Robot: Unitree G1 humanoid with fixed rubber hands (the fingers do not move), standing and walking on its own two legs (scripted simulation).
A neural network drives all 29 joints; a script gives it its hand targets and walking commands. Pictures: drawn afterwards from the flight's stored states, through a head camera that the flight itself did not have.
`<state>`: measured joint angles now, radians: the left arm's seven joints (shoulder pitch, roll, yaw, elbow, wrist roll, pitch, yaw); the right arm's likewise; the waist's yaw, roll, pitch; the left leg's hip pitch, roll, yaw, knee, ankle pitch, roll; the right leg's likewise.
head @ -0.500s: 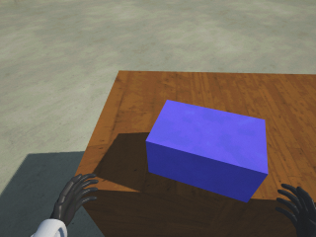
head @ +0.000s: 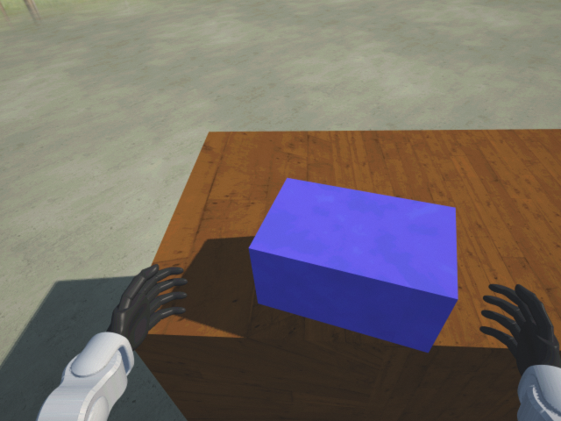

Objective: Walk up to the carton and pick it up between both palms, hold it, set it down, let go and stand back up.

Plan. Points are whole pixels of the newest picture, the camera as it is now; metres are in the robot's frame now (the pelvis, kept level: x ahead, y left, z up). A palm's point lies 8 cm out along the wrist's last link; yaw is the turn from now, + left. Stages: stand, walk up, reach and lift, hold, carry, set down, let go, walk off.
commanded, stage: reach and lift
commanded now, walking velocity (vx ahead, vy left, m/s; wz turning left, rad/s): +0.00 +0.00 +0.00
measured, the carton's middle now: (351, 258) +0.39 -0.09 +0.01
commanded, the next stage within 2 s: none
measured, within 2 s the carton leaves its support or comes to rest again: neither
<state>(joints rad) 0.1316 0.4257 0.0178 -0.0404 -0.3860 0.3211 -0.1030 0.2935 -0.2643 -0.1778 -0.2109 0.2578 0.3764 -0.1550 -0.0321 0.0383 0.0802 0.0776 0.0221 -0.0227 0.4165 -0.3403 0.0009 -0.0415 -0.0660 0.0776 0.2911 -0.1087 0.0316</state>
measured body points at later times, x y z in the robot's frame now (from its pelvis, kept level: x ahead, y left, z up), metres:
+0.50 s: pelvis +0.00 -0.03 +0.00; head +0.01 -0.04 +0.45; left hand +0.33 +0.19 +0.10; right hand +0.26 -0.30 +0.08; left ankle -0.06 +0.11 -0.74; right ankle +0.05 -0.20 -0.74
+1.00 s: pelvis +0.00 -0.02 +0.00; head +0.00 -0.02 +0.45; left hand +0.40 +0.17 +0.13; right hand +0.30 -0.32 +0.11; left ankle -0.06 +0.11 -0.74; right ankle +0.05 -0.20 -0.74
